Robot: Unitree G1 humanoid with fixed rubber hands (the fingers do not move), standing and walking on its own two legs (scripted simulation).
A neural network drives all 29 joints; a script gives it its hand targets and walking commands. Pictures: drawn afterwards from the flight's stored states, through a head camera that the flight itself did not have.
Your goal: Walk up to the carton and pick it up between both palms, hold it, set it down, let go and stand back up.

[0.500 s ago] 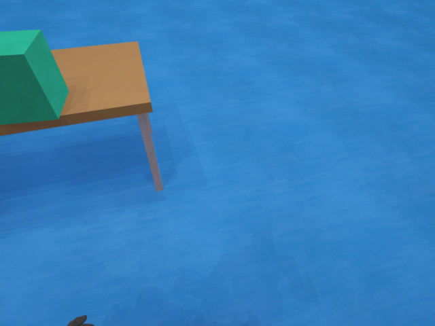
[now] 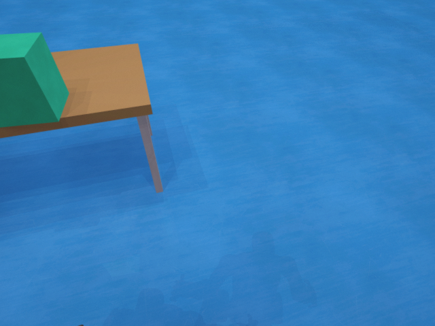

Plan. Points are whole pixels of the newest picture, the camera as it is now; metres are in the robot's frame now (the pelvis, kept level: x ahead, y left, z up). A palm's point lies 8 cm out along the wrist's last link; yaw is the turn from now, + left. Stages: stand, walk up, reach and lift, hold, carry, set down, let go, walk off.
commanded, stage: stand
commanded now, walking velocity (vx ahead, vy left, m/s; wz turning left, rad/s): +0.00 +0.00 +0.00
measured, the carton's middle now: (19, 80) +0.90 +0.75 -0.03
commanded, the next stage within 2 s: walk up in 0.30 s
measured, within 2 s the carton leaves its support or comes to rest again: neither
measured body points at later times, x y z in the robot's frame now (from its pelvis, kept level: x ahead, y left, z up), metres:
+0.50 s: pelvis +0.00 +0.00 +0.00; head +0.00 +0.00 +0.45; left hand +0.09 +0.30 -0.12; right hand +0.08 -0.30 -0.12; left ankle +0.02 +0.12 -0.74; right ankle +0.02 -0.12 -0.74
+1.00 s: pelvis +0.08 +0.12 -0.01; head +0.10 +0.15 +0.44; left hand +0.11 +0.47 -0.13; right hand +0.21 -0.17 -0.11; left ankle +0.09 +0.23 -0.74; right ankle +0.07 -0.04 -0.68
